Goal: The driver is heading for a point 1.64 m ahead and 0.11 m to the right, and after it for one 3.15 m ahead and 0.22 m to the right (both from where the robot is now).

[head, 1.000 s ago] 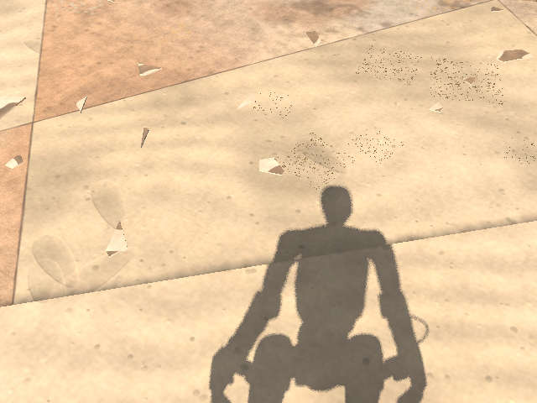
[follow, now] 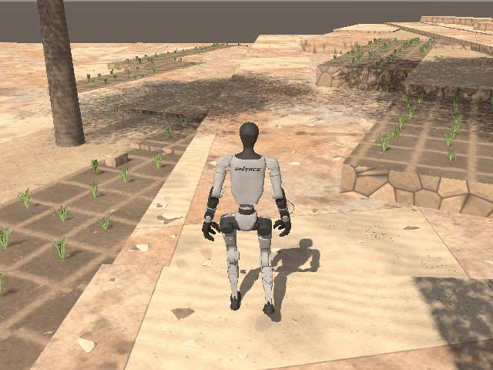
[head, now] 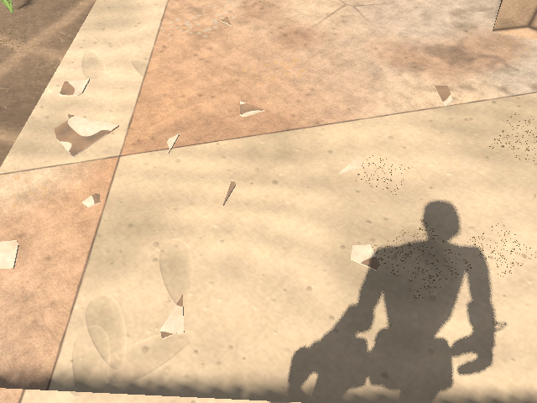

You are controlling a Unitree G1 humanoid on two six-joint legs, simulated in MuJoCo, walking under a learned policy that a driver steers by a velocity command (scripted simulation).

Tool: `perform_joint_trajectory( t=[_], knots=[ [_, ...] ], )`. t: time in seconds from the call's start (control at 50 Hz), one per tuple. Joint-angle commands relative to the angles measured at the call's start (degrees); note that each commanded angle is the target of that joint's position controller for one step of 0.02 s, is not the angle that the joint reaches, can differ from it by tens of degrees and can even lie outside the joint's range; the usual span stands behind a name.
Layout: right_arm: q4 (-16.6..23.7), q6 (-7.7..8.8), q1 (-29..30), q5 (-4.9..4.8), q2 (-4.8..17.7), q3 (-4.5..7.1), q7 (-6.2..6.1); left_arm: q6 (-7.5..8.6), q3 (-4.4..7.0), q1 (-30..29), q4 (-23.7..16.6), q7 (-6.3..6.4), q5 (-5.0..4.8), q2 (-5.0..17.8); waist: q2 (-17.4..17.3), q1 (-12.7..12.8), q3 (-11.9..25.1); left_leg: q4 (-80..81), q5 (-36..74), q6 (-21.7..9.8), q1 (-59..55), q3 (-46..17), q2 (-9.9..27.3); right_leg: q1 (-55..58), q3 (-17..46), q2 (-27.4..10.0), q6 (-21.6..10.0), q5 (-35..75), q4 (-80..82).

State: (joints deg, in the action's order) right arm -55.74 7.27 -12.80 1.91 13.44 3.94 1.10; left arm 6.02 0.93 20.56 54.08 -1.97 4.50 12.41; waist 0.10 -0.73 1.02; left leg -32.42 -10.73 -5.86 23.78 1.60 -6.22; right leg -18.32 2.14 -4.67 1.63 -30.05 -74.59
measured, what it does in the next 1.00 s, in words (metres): walks ahead: right foot, then left foot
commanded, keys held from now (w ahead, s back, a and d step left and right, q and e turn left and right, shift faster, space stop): q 0.16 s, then no key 0.18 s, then e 0.66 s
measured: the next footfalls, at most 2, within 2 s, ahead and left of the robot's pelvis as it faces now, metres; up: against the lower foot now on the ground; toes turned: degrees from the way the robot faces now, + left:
right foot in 0.28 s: +0.27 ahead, -0.14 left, +0.00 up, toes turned +8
left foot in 0.56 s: +0.14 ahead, +0.08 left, +0.00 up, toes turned +8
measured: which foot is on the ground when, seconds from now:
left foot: down 0.00-0.30, up 0.32-0.54, down 0.56-0.94, up 0.96-1.00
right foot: up 0.00-0.26, down 0.28-0.68, up 0.70-0.90, down 0.92-1.00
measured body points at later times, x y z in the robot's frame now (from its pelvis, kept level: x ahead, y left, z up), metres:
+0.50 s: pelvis +0.15 -0.06 +0.02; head +0.18 -0.06 +0.47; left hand +0.22 +0.22 -0.09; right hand +0.35 -0.29 -0.10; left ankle +0.09 +0.08 -0.70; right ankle +0.23 -0.14 -0.72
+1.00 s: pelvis +0.18 -0.09 +0.01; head +0.22 -0.10 +0.46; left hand +0.38 +0.16 -0.07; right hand +0.28 -0.39 -0.09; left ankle +0.10 +0.07 -0.69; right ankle +0.21 -0.18 -0.72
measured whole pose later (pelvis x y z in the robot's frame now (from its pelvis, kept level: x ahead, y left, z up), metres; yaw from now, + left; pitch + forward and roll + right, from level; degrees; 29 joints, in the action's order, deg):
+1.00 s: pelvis +0.18 -0.09 +0.01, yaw -6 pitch +0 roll +1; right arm -41.2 4.2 -11.5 2.2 17.5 4.0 -2.2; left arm 6.9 4.4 8.4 41.2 -3.3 2.5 17.3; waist 0.2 -1.4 -3.4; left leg -42.5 -33.9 3.7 10.9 3.4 3.9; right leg -17.4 -1.7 1.5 -4.5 -11.5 -28.1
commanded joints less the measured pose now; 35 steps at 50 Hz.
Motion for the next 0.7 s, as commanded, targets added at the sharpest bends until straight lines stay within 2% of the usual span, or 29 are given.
perform_joint_trajectory(
  t=[0.02, 0.04, 0.06, 0.08, 0.12, 0.14, 0.18, 0.24, 0.26, 0.28, 0.3, 0.32, 0.34, 0.36, 0.38, 0.4, 0.42, 0.44, 0.46, 0.48, 0.5, 0.52, 0.56, 0.58, 0.6, 0.64, 0.66, 0.68, 0.7],
  knots=[
    [2.2, 1.37, -1.5, -0.61, 2.4, 0.21, 0.48, 0.3, -0.35, 2.1, -7.4, 3.04, -0.19, -1.6, -0.7, 4.4, 1.0, 16.7, 42.4, -16.9, -0.7, -17.4, 16.8, -5.9, 2.8, -2.7, -2.0, -0.3, 0.5],
    [3.7, 1.54, 0.1, -0.74, 2.7, 0.3, 1.22, 0.09, -0.04, 2.9, -8.1, 3.33, -0.97, 0.2, -0.9, 5.4, 1.1, 18.6, 41.9, -16.5, 1.0, -16.5, 15.9, -5.7, 1.7, -2.1, -1.5, 2.1, 3.0],
    [5.4, 1.99, 2.0, -0.75, 5.2, 0.85, 1.9, -0.14, 0.38, 3.4, -8.1, 3.24, -1.69, 2.3, -0.8, 6.1, 1.8, 18.8, 41.9, -15.1, 3.1, -14.4, 14.5, -4.5, 0.3, -1.5, -0.8, 6.3, 6.6],
    [6.8, 2.42, 3.3, -0.19, 7.7, 1.42, 2.42, -0.51, 0.81, 3.3, -8.2, 3.0, -2.32, 4.1, -0.3, 6.6, 2.0, 18.2, 41.7, -13.3, 5.5, -12.1, 12.6, -2.5, -1.3, -1.0, 0.2, 10.8, 11.9],
    [7.7, 2.7, 2.1, 0.34, 9.9, 2.17, 2.85, -1.6, 0.56, -1.6, -9.7, 2.31, -2.57, 4.4, -2.3, 5.5, 1.9, 17.3, 40.6, -9.9, 7.0, -9.9, 9.1, 1.5, -3.8, 0.6, 1.7, 18.2, 22.8],
    [7.9, 2.51, 0.7, 0.27, 10.2, 2.46, 2.98, -2.23, 0.41, -4.4, -10.4, 1.92, -2.58, 4.4, -3.1, 4.4, 1.4, 17.1, 38.8, -9.1, 5.6, -10.8, 9.1, 1.8, -3.8, 1.2, 1.7, 21.7, 27.4],
    [8.4, 2.02, -1.2, 0.12, 10.4, 3.2, 3.51, -2.59, 0.65, -7.0, -10.5, 1.75, -2.76, 6.0, -4.2, 2.7, 1.2, 15.8, 33.9, -8.8, -1.2, -15.0, 12.0, -0.7, -2.0, 1.2, 1.8, 27.4, 34.6],
    [8.9, 1.03, -1.9, -0.21, 9.5, 3.5, 3.67, -1.34, 1.68, -9.5, -10.0, 2.82, -2.85, 9.0, -4.4, 1.4, 2.4, 10.3, 30.9, -7.5, -12.2, -20.0, 16.4, -3.5, -0.6, 0.5, -0.3, 28.1, 43.4],
    [8.9, 0.77, -2.2, -0.26, 8.8, 3.08, 3.41, -0.67, 2.14, -10.0, -9.9, 3.14, -3.29, 10.0, -3.8, 1.4, 3.2, 7.9, 30.4, -6.2, -13.6, -20.6, 15.6, -1.5, -1.0, 0.5, -2.5, 30.6, 47.0],
    [9.1, 0.56, -2.5, -0.59, 8.0, 2.56, 3.29, 0.07, 2.81, -9.0, -9.7, 3.45, -4.0, 11.8, -2.3, 2.0, 5.4, 4.9, 30.4, -3.8, -13.8, -20.1, 12.6, 4.0, -1.8, 0.4, -5.9, 38.3, 50.2],
    [10.6, 0.02, -5.9, -1.17, 4.6, 1.37, 3.14, 1.06, 3.67, -7.7, -10.5, 4.07, -4.75, 16.1, 5.6, 0.6, 13.4, -3.1, 19.6, 1.2, -12.6, -15.1, 5.3, 15.0, 6.1, -7.1, -15.3, 61.6, 52.8],
    [11.9, -0.11, -11.0, 0.0, 1.2, 0.14, 1.94, 1.46, 4.08, -7.7, -12.5, 3.71, -4.65, 18.5, 16.5, -0.3, 20.6, -13.4, -16.9, 6.5, 2.5, -9.6, -2.8, 30.9, 22.8, -20.7, -29.9, 69.7, 55.6],
    [12.1, -1.21, -5.5, 0.81, 7.7, 2.08, 0.88, 1.51, 3.86, -4.9, -11.1, 3.71, -2.45, 14.7, 10.7, 2.9, 14.5, -24.7, -32.4, 8.0, 9.3, -9.4, -0.2, 27.5, 26.5, -22.1, -27.6, 58.2, 58.7],
    [12.5, -2.44, -3.1, 0.98, 8.9, 2.47, -0.16, 1.61, 3.81, -6.1, -10.3, 3.68, -2.82, 13.6, 6.2, 1.7, 9.2, -29.4, -29.9, 8.4, 9.1, -10.1, 3.1, 20.6, 21.5, -17.7, -21.5, 47.9, 59.8],
    [10.6, -3.31, -5.4, 1.14, 7.8, 2.19, -0.82, 1.23, 1.77, -12.0, -11.0, 2.75, -4.39, 7.9, 5.0, -1.9, 7.0, -29.0, -26.3, 10.1, 4.9, -10.4, 6.3, 14.1, 15.7, -12.9, -15.9, 41.5, 60.4],
    [8.9, -3.6, -8.2, 1.11, 4.7, 1.31, -0.21, 0.98, -0.59, -16.1, -11.8, 1.22, -6.26, 2.5, 5.7, -4.8, 5.2, -24.7, -24.5, 12.2, -0.8, -10.6, 8.4, 7.8, 11.3, -9.2, -12.5, 40.8, 60.0],
    [8.1, -3.66, -8.8, 1.47, 2.7, 0.57, 0.98, 0.98, -0.74, -17.8, -12.3, -0.07, -7.01, 2.6, 5.2, -6.2, 3.5, -22.3, -21.8, 14.8, -5.8, -7.3, 9.1, 1.9, 7.5, -6.3, -10.8, 42.5, 58.9],
    [8.2, -3.88, -8.6, 1.23, 2.5, 0.34, 2.01, 1.08, 0.47, -19.8, -12.9, -0.98, -6.76, 6.6, 3.9, -6.9, 4.1, -16.3, -18.9, 16.8, -9.9, -4.1, 8.9, -0.7, 4.5, -3.4, -9.9, 43.3, 57.1],
    [9.2, -4.14, -6.2, 0.09, 3.7, 0.37, 2.43, 1.07, 2.45, -20.7, -13.8, -1.25, -5.95, 11.5, 3.7, -5.7, 4.7, -9.3, -15.8, 17.7, -10.9, -1.4, 7.7, -0.2, 3.9, -1.9, -11.0, 41.8, 55.0],
    [9.5, -4.28, -4.8, -1.13, 5.3, 0.54, 2.26, 0.83, 3.89, -19.2, -13.5, -1.49, -5.27, 14.8, 3.6, -4.0, 4.8, -2.9, -10.7, 17.2, -11.3, 0.5, 6.4, 2.0, 5.2, -1.7, -12.8, 38.3, 53.3],
    [9.8, -4.33, -4.4, -1.66, 7.4, 1.04, 1.53, 0.4, 4.94, -16.4, -12.9, -1.81, -4.78, 16.8, 4.6, -2.5, 4.3, 0.8, -6.5, 15.8, -11.5, 1.5, 5.4, 3.5, 8.7, -3.3, -15.0, 34.1, 53.0],
    [10.3, -4.29, -4.1, -1.7, 9.4, 1.61, 0.42, 0.12, 5.3, -13.7, -12.1, -2.14, -4.7, 16.7, 5.4, -1.4, 4.1, 2.4, -5.2, 13.6, -11.7, 1.2, 5.6, 4.5, 13.3, -6.1, -17.1, 31.0, 53.7],
    [12.2, -3.76, -2.1, -1.52, 10.7, 1.92, -1.76, -0.03, 4.19, -9.7, -11.0, -1.97, -5.32, 12.1, 5.6, -0.7, 4.3, 4.8, -1.8, 7.3, -12.6, -2.3, 8.5, 5.2, 21.5, -10.4, -18.7, 25.7, 55.4],
    [13.2, -3.31, -1.2, -1.42, 10.9, 1.74, -2.3, 0.12, 3.57, -9.6, -11.5, -1.15, -5.11, 10.3, 5.3, -0.3, 4.9, 4.7, -2.1, 2.5, -13.6, -3.3, 10.1, 4.6, 20.9, -9.4, -17.9, 23.1, 55.6],
    [13.6, -3.1, 0.4, -1.35, 11.4, 1.85, -2.58, 0.27, 3.65, -10.6, -12.9, 0.04, -4.51, 10.2, 2.6, 0.7, 4.5, 6.3, -6.6, -1.9, -13.5, -4.4, 11.1, 3.4, 16.7, -6.4, -16.8, 20.2, 56.0],
    [14.3, -2.74, 0.1, -1.42, 10.7, 1.99, -3.24, 0.04, 4.52, -14.4, -14.6, 1.65, -3.27, 12.7, 0.9, -0.2, 2.5, 10.1, -6.5, -5.7, -16.3, -5.7, 12.0, -0.4, 10.8, -1.6, -15.2, 23.4, 54.3],
    [14.7, -2.37, -1.1, -1.3, 11.5, 2.35, -3.61, -0.15, 4.56, -15.3, -15.0, 2.08, -3.17, 12.6, -1.5, -1.0, 2.2, 12.3, 0.2, -8.6, -20.9, -8.3, 14.8, -4.9, 7.1, 1.1, -13.2, 24.7, 51.8],
    [14.9, -1.78, -2.7, -0.86, 12.6, 2.65, -3.87, -0.38, 4.11, -16.9, -15.6, 2.02, -2.62, 10.9, -5.6, -2.0, 0.7, 16.1, 10.2, -13.2, -26.5, -13.5, 20.7, -12.2, 2.1, 5.1, -10.2, 20.4, 47.9],
    [14.9, -1.25, -2.7, 0.41, 11.9, 2.35, -4.21, -0.6, 3.1, -17.3, -16.1, 1.53, -1.08, 7.6, -10.4, -2.5, -1.2, 21.2, 19.9, -17.1, -29.4, -19.5, 29.7, -17.8, -2.0, 6.9, -6.7, 5.8, 38.1]
  ],
)
Over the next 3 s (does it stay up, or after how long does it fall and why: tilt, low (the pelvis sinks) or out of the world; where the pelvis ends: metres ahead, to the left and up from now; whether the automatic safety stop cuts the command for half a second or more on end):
stays up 0.75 -0.11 -0.11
